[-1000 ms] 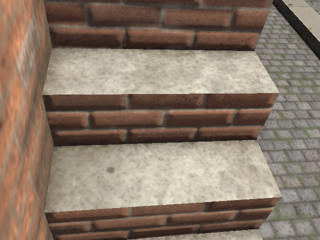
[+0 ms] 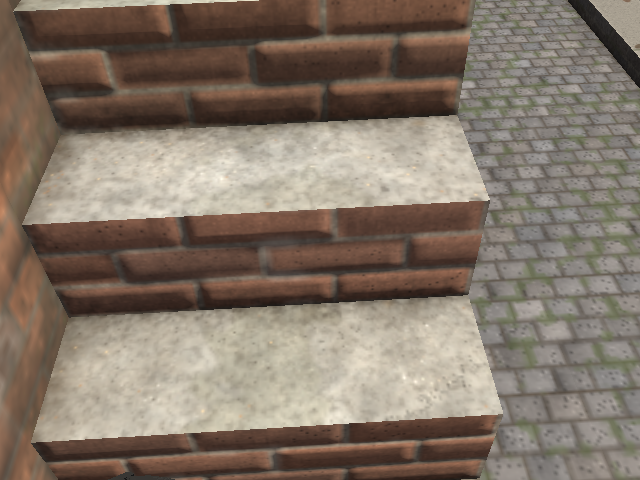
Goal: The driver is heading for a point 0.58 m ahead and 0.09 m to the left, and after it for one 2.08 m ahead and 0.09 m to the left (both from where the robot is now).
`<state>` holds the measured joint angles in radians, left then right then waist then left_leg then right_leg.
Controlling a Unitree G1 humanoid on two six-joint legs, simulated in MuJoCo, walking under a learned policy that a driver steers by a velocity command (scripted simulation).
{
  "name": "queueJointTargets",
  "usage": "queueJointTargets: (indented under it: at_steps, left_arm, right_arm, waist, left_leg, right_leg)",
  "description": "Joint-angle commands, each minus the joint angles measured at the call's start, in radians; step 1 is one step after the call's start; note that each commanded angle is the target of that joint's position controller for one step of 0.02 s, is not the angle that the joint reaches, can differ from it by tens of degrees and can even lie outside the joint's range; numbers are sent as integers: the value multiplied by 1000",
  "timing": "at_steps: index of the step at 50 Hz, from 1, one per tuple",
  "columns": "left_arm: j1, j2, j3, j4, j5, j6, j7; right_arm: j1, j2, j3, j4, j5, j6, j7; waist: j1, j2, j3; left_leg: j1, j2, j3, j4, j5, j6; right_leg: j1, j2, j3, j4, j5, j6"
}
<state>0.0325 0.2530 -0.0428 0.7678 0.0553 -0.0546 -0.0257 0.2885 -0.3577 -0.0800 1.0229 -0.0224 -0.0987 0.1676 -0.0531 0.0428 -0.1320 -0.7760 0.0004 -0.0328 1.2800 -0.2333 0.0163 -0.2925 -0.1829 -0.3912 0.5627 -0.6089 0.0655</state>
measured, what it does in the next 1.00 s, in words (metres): climbs, turning left: left foot, then right foot 0.21 m higher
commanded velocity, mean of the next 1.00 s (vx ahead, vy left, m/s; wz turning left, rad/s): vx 0.48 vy -0.02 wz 0.39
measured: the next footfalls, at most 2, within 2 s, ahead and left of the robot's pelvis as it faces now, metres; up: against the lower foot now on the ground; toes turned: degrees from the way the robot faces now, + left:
left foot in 0.08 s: +0.09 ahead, +0.10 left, +0.00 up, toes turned -7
right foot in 0.54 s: +0.30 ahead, -0.07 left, +0.21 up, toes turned +19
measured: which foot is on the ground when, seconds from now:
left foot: up 0.00-0.06, down 0.08-0.64, up 0.66-1.00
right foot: down 0.00-0.10, up 0.12-0.52, down 0.54-1.00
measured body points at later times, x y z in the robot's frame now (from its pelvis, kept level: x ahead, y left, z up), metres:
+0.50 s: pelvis +0.13 +0.01 +0.00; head +0.11 +0.03 +0.45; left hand +0.34 +0.24 -0.07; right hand +0.01 -0.16 -0.14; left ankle +0.05 +0.11 -0.72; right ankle +0.25 -0.09 -0.48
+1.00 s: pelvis +0.33 +0.02 +0.22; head +0.35 +0.03 +0.67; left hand +0.19 +0.16 +0.06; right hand +0.64 +0.00 +0.16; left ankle +0.35 +0.15 -0.33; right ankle +0.27 -0.08 -0.49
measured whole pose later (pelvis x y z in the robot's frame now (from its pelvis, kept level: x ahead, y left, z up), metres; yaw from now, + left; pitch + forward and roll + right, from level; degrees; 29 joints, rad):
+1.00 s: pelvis +0.33 +0.02 +0.22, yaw +23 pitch +0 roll +3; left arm 0.42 0.11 -0.03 1.06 0.00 -0.05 -0.07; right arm -0.03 -0.11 0.06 0.60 0.07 -0.04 -0.14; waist 0.16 -0.05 0.05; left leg -0.92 -0.09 0.05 1.60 -0.19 -0.03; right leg -0.18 -0.01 -0.03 0.71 -0.44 -0.11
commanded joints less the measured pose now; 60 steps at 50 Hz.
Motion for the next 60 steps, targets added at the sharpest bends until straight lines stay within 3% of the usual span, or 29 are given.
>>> queueJointTargets:
  at_steps: [1,4,7,9,11,18,22,24,25,26,27,29,30,31,32,33,34,36,38,41,45,47,51,52,53,54,56,58,60]
  left_arm:
    - [-82,133,40,-58,3,24,-14]
    - [-197,91,48,-86,-21,20,4]
    - [-89,-80,-34,7,9,49,-46]
    - [-215,2,-10,13,-45,18,-8]
    - [-246,44,-1,13,-33,-9,23]
    - [-255,15,8,-32,-9,10,32]
    - [-396,-47,3,-116,-30,-3,27]
    - [-468,-69,-5,-161,-21,28,43]
    - [-601,-297,-109,-245,-133,-4,43]
    - [-535,-194,-76,-192,-33,40,-2]
    - [-365,-100,-41,-110,-60,38,-14]
    - [-96,15,12,-44,-57,28,-55]
    - [-46,80,42,-52,-35,50,-61]
    - [0,-89,25,1,-122,8,20]
    - [88,-11,37,46,-155,-2,40]
    - [122,9,47,128,-85,-8,46]
    - [72,-26,44,175,-41,6,55]
    - [176,-85,39,265,-5,-2,42]
    - [232,-198,22,345,23,-8,13]
    - [177,-240,5,315,-17,-39,-39]
    - [183,-131,22,277,-37,-80,-51]
    - [94,-38,30,160,-26,-43,-48]
    - [125,118,41,23,-106,-35,-35]
    - [116,62,16,48,-131,-50,-28]
    - [142,-25,11,20,-110,-94,-1]
    - [167,-119,-3,-82,-102,-132,35]
    - [-70,-92,4,-308,-116,-117,35]
    - [-210,-129,-16,-503,-141,-81,-2]
    - [-241,-27,-3,-567,-145,-21,1]
  right_arm:
    - [129,-13,14,-25,-8,14,-3]
    - [423,-12,-21,159,-3,-40,-5]
    - [371,-160,-58,91,-10,-51,-94]
    - [370,-55,-11,93,-56,-25,-118]
    - [283,21,40,83,-67,7,-111]
    - [464,187,111,208,-34,-11,-104]
    - [444,171,92,173,-42,-7,-96]
    - [354,151,74,128,-16,-3,-79]
    - [354,110,50,32,159,84,-242]
    - [386,104,33,130,2,64,-110]
    - [352,96,34,107,-30,25,-45]
    - [409,63,16,118,-94,-24,38]
    - [386,61,5,111,-90,-37,50]
    - [224,69,33,-4,93,26,-204]
    - [89,34,34,-86,108,54,-278]
    - [-54,75,48,-184,31,68,-325]
    - [-286,165,84,-380,-17,64,-336]
    - [-276,322,139,-525,-23,5,-295]
    - [-148,339,151,-534,31,-29,-243]
    - [-127,261,148,-510,82,33,-274]
    - [-243,189,132,-491,73,80,-292]
    - [-151,97,81,-417,105,63,-314]
    - [115,54,46,-358,100,56,-337]
    - [111,2,25,-300,72,63,-306]
    - [-53,19,65,-266,-8,53,-268]
    - [-57,26,90,-227,-43,47,-252]
    - [67,74,78,-165,-103,74,-286]
    - [-39,21,55,-84,-69,88,-285]
    - [87,-37,39,-65,-33,85,-302]
  waist:
    - [-31,-166,33]
    - [-139,5,36]
    - [-143,257,71]
    - [-156,98,91]
    - [-104,-38,66]
    - [-86,109,13]
    - [-75,65,32]
    - [-59,49,85]
    - [-64,-24,299]
    - [-69,191,-9]
    - [-35,128,119]
    - [64,47,-123]
    - [100,-51,-125]
    - [192,-68,-64]
    - [322,-155,-12]
    - [371,-380,-5]
    - [333,-258,123]
    - [237,-60,201]
    - [132,-31,190]
    - [36,-7,240]
    - [52,-6,144]
    - [62,-153,183]
    - [-136,-200,-124]
    - [-173,-105,-43]
    - [-30,-16,175]
    - [69,88,119]
    - [49,-20,-54]
    - [134,41,93]
    - [102,-41,12]
  left_leg:
    - [-48,16,0,-418,-181,51]
    - [329,-73,61,-750,51,134]
    - [538,85,-800,-898,-652,340]
    - [399,105,-856,-928,-579,316]
    - [289,69,-764,-876,-454,295]
    - [490,26,-700,-756,-258,272]
    - [445,-47,-634,-826,-227,230]
    - [327,38,-711,-985,-185,279]
    - [235,118,-628,-1236,108,193]
    - [157,70,-663,-1220,73,341]
    - [284,124,-614,-1165,348,304]
    - [413,42,-343,-902,1500,313]
    - [367,8,-303,-787,1407,298]
    - [268,20,-286,-653,1571,121]
    - [138,-48,-227,-342,1262,32]
    - [6,-155,-139,329,62,-38]
    - [-201,-88,-115,579,-39,-10]
    - [-327,-90,-149,756,12,47]
    - [-390,-134,-175,929,98,61]
    - [-348,-113,-155,776,256,58]
    - [-172,-133,5,637,344,-17]
    - [-139,-150,143,618,-99,-105]
    - [856,-62,237,-539,345,-18]
    - [946,34,145,-1039,633,54]
    - [917,80,35,-1103,762,73]
    - [1028,253,-105,-778,1621,67]
    - [1311,356,-181,-718,1626,155]
    - [1095,388,-131,-911,1032,219]
    - [1367,402,-243,-920,948,254]
  right_leg:
    - [273,-197,154,-145,240,-196]
    - [57,-107,38,202,171,-194]
    - [-816,145,382,927,166,-151]
    - [-892,203,504,1308,303,-187]
    - [-903,174,516,1319,442,-221]
    - [-1223,227,474,1696,205,-230]
    - [-1167,214,382,1406,166,-199]
    - [-1030,171,389,1195,59,-165]
    - [-703,190,257,782,33,-115]
    - [-514,278,290,750,-314,-95]
    - [-529,257,319,767,-124,-104]
    - [-203,316,383,672,63,-182]
    - [-155,263,521,533,-25,-241]
    - [167,264,578,466,-337,-280]
    - [210,164,776,262,-188,-305]
    - [77,-62,1139,65,76,-416]
    - [-93,-93,1210,46,149,-398]
    - [-74,-45,1005,92,221,-304]
    - [-60,-1,916,48,206,-287]
    - [-206,46,637,-48,355,-202]
    - [-202,41,565,-77,609,-310]
    - [-89,25,563,-82,891,-404]
    - [-163,150,380,426,1678,-265]
    - [-247,264,320,800,692,-206]
    - [-533,297,366,1211,178,-140]
    - [-768,345,477,1600,82,-76]
    - [-1249,301,459,2038,-21,-81]
    - [-1439,222,502,2128,-140,-80]
    - [-1469,198,576,1995,-133,-84]
Velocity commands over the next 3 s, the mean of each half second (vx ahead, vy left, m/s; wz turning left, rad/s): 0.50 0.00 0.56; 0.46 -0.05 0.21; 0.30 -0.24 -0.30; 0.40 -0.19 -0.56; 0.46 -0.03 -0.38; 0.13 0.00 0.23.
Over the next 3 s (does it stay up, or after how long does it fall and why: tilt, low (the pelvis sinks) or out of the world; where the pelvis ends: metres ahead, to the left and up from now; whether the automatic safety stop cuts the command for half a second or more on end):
stays up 0.97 0.01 0.88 its command is cut before an obstacle after 0.9 s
